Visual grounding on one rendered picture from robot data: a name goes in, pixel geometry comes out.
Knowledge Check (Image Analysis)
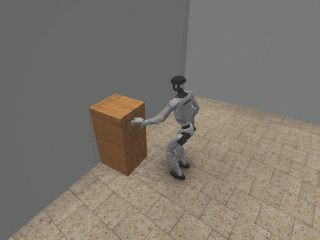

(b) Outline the humanoid robot torso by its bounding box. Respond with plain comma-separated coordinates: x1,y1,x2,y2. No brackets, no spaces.
173,90,195,140

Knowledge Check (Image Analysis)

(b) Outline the robot right forearm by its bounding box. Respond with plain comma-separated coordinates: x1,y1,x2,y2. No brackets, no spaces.
191,110,199,121

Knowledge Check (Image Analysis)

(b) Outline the left robot upper arm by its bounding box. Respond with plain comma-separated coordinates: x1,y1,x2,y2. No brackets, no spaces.
159,99,179,122

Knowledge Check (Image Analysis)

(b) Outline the robot head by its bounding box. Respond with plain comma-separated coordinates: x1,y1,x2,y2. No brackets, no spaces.
171,75,188,99

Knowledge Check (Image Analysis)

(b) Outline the robot left forearm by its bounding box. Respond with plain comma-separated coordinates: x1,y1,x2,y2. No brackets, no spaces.
141,115,162,126

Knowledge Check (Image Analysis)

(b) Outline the left robot hand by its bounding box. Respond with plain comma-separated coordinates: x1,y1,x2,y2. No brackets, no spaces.
131,117,144,130

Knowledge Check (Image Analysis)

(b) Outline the drawer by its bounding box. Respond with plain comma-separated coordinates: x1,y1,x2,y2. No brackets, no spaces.
122,107,144,134

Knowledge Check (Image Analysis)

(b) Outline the right robot upper arm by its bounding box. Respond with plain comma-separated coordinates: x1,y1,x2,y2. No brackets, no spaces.
186,90,200,112

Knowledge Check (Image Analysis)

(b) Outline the cabinet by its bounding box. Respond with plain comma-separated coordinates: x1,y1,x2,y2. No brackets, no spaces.
89,94,148,176

